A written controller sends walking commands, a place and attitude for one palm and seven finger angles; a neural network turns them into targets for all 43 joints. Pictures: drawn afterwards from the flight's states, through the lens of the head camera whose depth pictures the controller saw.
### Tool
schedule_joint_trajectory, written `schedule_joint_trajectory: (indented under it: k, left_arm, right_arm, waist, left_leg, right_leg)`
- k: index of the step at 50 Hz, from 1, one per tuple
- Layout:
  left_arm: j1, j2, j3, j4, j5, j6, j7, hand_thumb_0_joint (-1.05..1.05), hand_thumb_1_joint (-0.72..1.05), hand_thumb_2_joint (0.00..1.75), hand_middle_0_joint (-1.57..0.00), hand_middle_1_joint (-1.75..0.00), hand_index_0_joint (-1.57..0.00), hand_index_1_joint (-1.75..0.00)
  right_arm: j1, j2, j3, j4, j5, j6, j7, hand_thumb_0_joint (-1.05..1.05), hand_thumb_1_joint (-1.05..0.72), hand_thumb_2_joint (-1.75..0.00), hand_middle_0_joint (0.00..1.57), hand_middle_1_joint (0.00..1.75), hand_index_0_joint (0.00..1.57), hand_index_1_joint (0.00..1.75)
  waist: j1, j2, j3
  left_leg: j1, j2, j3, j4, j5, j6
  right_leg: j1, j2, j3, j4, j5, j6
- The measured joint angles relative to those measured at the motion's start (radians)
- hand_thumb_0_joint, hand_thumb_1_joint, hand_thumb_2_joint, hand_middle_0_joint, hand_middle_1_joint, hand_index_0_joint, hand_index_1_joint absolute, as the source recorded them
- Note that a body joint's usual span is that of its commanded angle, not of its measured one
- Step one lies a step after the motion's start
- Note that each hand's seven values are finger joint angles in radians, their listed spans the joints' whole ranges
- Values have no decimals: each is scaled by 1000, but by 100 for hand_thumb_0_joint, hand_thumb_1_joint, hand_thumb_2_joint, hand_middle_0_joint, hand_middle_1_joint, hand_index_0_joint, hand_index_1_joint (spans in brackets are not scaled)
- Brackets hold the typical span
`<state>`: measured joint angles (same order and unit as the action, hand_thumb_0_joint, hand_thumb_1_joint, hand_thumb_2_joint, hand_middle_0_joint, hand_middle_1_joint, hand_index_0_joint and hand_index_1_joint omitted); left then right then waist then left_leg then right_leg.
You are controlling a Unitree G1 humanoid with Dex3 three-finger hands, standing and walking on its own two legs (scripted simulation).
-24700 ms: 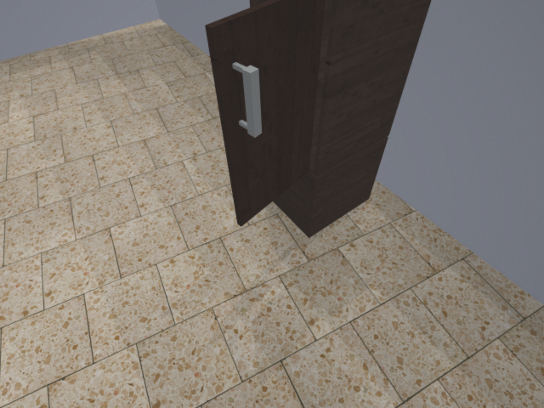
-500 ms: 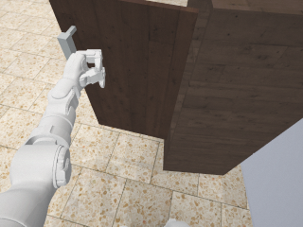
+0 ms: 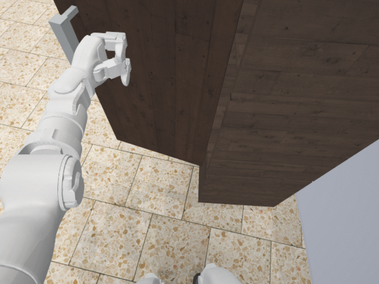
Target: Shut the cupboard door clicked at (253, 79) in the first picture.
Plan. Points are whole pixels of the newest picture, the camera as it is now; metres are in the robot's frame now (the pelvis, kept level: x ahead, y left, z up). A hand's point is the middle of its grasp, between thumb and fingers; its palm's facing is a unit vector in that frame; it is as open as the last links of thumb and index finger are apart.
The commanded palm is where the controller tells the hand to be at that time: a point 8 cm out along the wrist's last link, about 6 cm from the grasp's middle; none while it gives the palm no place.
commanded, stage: push the door shut along its arc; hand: left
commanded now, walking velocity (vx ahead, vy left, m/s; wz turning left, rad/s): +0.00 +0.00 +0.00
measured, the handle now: (80, 49) +0.58 +0.17 +0.13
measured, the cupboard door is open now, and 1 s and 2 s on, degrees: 75 59 59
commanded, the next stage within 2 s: pull the fist back off the door in 0.24 s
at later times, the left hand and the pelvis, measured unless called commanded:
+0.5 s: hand (143, 48) +0.57 +0.04 +0.13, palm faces -0.06 -0.99 +0.12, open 3.1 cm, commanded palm +0.54 +0.07 +0.13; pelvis +0.00 +0.00 -0.01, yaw +1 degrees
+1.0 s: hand (140, 76) +0.50 +0.05 +0.12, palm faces +0.03 -1.00 -0.04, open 3.1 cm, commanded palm +0.46 +0.09 +0.13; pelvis +0.00 -0.02 +0.01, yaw -2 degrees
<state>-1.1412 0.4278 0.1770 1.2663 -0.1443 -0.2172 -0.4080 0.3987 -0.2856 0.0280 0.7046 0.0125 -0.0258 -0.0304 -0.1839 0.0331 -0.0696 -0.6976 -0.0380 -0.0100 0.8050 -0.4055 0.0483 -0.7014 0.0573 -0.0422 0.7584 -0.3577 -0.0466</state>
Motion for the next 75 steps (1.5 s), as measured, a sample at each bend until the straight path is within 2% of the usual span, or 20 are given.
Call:
schedule_joint_trajectory:
  k: [18, 20, 24, 27, 30, 32, 34, 38, 40, 42, 44, 47, 52, 55, 59, 62, 65, 69, 72, 75]
  left_arm:
    - [-185, 22, -56, 73, 0, 35, -10, 2, 102, 101, -130, -150, -130, -150]
    - [-196, -15, 2, 80, 0, 49, 71, 3, 99, 100, -130, -150, -130, -150]
    - [-183, -114, 83, 59, 12, 43, 366, 2, 91, 96, -130, -150, -130, -150]
    - [-134, -178, 101, 11, 90, -20, 559, 1, 89, 94, -130, -150, -130, -150]
    - [-77, -201, 101, -15, 181, -82, 643, 1, 91, 93, -129, -150, -130, -150]
    - [-46, -197, 97, -11, 216, -94, 647, 1, 92, 93, -129, -150, -130, -150]
    - [-25, -190, 99, 7, 221, -79, 630, 1, 92, 92, -129, -150, -130, -150]
    - [26, -196, 146, -4, 159, -53, 595, 1, 91, 91, -130, -150, -130, -150]
    - [58, -204, 154, -35, 133, -72, 586, 1, 91, 91, -130, -150, -130, -150]
    - [88, -209, 147, -68, 133, -107, 578, 1, 91, 90, -130, -150, -130, -150]
    - [119, -209, 123, -96, 145, -134, 570, 1, 90, 90, -130, -150, -130, -150]
    - [174, -214, 74, -129, 147, -130, 547, 1, 90, 90, -130, -150, -130, -150]
    - [270, -260, 22, -169, 77, -64, 517, 1, 90, 90, -130, -150, -130, -150]
    - [320, -296, -14, -238, 52, -80, 528, 1, 90, 90, -130, -150, -130, -150]
    - [352, -329, -72, -335, 70, -142, 551, 2, 90, 90, -130, -150, -130, -150]
    - [299, -336, -99, -286, 98, -139, 562, 1, 90, 90, -130, -150, -130, -150]
    - [228, -328, -76, -188, 104, -76, 570, 1, 90, 90, -130, -150, -131, -150]
    - [185, -315, -3, -112, 73, -26, 576, 1, 90, 90, -130, -150, -130, -150]
    - [243, -303, 57, -178, 70, -70, 565, 1, 90, 90, -130, -150, -130, -150]
    - [385, -284, 58, -339, 89, -132, 538, 1, 90, 90, -130, -150, -130, -150]
  right_arm:
    - [-39, -11, -1, 46, -17, -39, -19, 0, -90, -90, 20, 30, 20, 30]
    - [-18, -13, -8, 40, -20, -40, -6, 0, -90, -90, 20, 30, 20, 30]
    - [25, 2, -16, 20, -51, -36, 57, 0, -91, -90, 20, 30, 20, 30]
    - [54, 20, -19, 1, -86, -32, 107, 0, -91, -90, 20, 30, 20, 30]
    - [66, 39, -18, -8, -101, -13, 139, 0, -91, -90, 20, 30, 20, 30]
    - [70, 49, -16, -13, -98, 6, 145, 0, -90, -90, 20, 30, 20, 30]
    - [74, 56, -12, -18, -88, 25, 142, 0, -90, -90, 20, 30, 20, 30]
    - [86, 57, -11, -31, -67, 44, 121, 0, -90, -90, 20, 30, 20, 30]
    - [92, 52, -14, -35, -62, 41, 114, 0, -90, -90, 20, 30, 20, 30]
    - [95, 45, -18, -38, -59, 35, 112, 0, -90, -90, 20, 30, 20, 30]
    - [93, 37, -25, -39, -55, 33, 114, 0, -90, -90, 20, 30, 20, 30]
    - [84, 23, -39, -42, -44, 42, 116, 0, -91, -90, 20, 30, 20, 30]
    - [38, 4, -49, -47, -16, 51, 98, 0, -91, -90, 20, 30, 20, 30]
    - [-2, 2, -53, -52, -13, 29, 83, 0, -91, -90, 20, 30, 20, 30]
    - [-55, 6, -55, -47, -15, -3, 72, 0, -91, -90, 20, 30, 20, 30]
    - [-88, 17, -45, -32, -13, -7, 69, 0, -91, -90, 20, 30, 20, 30]
    - [-107, 34, -25, -31, -9, 7, 67, 0, -91, -90, 20, 30, 20, 30]
    - [-92, 54, -3, -46, -11, 15, 64, 0, -91, -90, 20, 30, 20, 30]
    - [-58, 62, 0, -60, -21, 17, 68, 0, -91, -90, 20, 30, 20, 30]
    - [-9, 59, -11, -70, -23, 19, 77, 0, -90, -90, 20, 30, 20, 30]
  waist:
    - [-34, -3, 8]
    - [-28, 11, -4]
    - [-21, 23, -35]
    - [-19, 30, -60]
    - [-22, 35, -70]
    - [-25, 38, -67]
    - [-25, 40, -61]
    - [-14, 37, -49]
    - [-4, 34, -47]
    - [6, 28, -50]
    - [17, 23, -55]
    - [38, 18, -63]
    - [71, 10, -42]
    - [82, 2, -17]
    - [89, 0, -11]
    - [87, 1, -21]
    - [75, 0, -31]
    - [63, -2, -34]
    - [67, -5, -34]
    - [83, 4, -46]
  left_leg:
    - [-122, -7, -19, 76, -17, -4]
    - [-141, -4, -24, 85, -21, -6]
    - [-158, -3, -20, 82, -21, -9]
    - [-167, 0, -12, 86, -27, -10]
    - [-156, 5, 2, 90, -36, -10]
    - [-133, 8, 11, 81, -38, -10]
    - [-102, 12, 19, 62, -33, -11]
    - [-26, 21, 33, 5, -16, -14]
    - [8, 25, 36, -19, -8, -17]
    - [32, 27, 36, -33, -3, -19]
    - [48, 28, 34, -41, -1, -22]
    - [73, 27, 29, -52, 3, -24]
    - [126, 23, 14, -81, 21, -24]
    - [141, 19, 6, -86, 30, -22]
    - [140, 10, 2, -71, 29, -20]
    - [136, 2, 1, -61, 27, -16]
    - [138, -2, 6, -70, 32, -13]
    - [141, -1, 18, -89, 42, -10]
    - [146, 4, 37, -97, 41, -8]
    - [164, 8, 55, -102, 32, -6]
  right_leg:
    - [-114, -8, -24, 73, -24, -5]
    - [-128, -5, -29, 72, -24, -4]
    - [-147, -4, -25, 71, -23, -2]
    - [-162, -1, -16, 81, -28, -4]
    - [-161, 5, -3, 94, -36, -6]
    - [-144, 8, 6, 92, -37, -8]
    - [-118, 12, 15, 78, -32, -9]
    - [-50, 22, 33, 28, -11, -12]
    - [-18, 26, 38, 5, -2, -15]
    - [5, 29, 39, -9, 3, -18]
    - [22, 29, 37, -15, 4, -21]
    - [48, 28, 33, -26, 6, -22]
    - [109, 24, 20, -63, 22, -20]
    - [130, 20, 12, -73, 31, -21]
    - [129, 11, 7, -55, 25, -18]
    - [124, 3, 5, -39, 17, -13]
    - [122, -1, 10, -41, 20, -9]
    - [119, 0, 23, -54, 31, -6]
    - [116, 5, 42, -55, 33, -6]
    - [124, 10, 61, -53, 28, -4]
